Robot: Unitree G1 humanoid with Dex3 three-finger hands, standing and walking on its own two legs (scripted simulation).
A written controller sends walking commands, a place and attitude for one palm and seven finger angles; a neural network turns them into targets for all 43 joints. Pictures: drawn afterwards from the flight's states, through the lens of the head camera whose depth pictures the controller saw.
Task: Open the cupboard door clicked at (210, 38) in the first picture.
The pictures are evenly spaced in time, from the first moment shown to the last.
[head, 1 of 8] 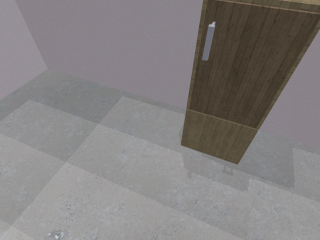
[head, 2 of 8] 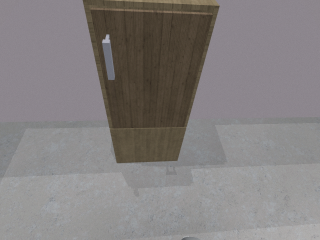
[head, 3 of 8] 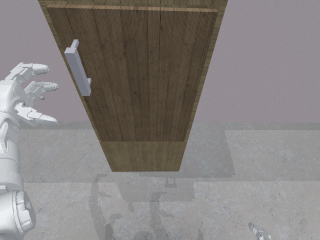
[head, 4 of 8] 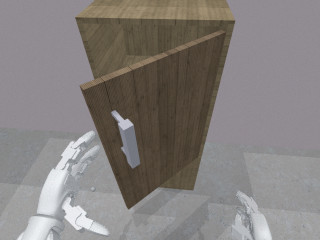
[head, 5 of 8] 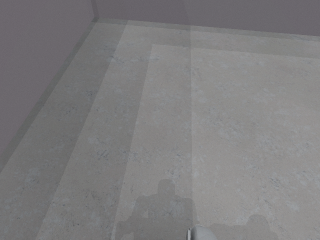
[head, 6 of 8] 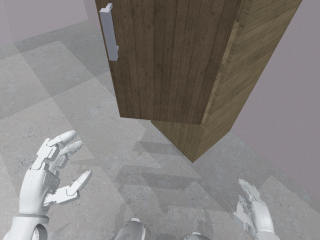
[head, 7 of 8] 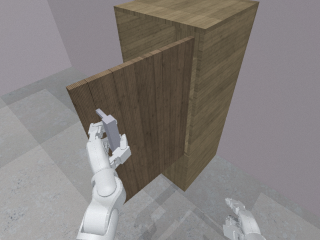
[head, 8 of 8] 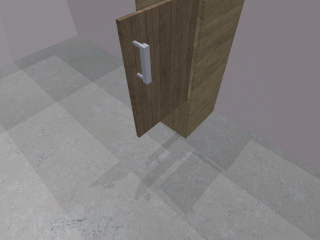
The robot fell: no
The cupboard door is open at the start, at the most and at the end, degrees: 0 88 88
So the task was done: yes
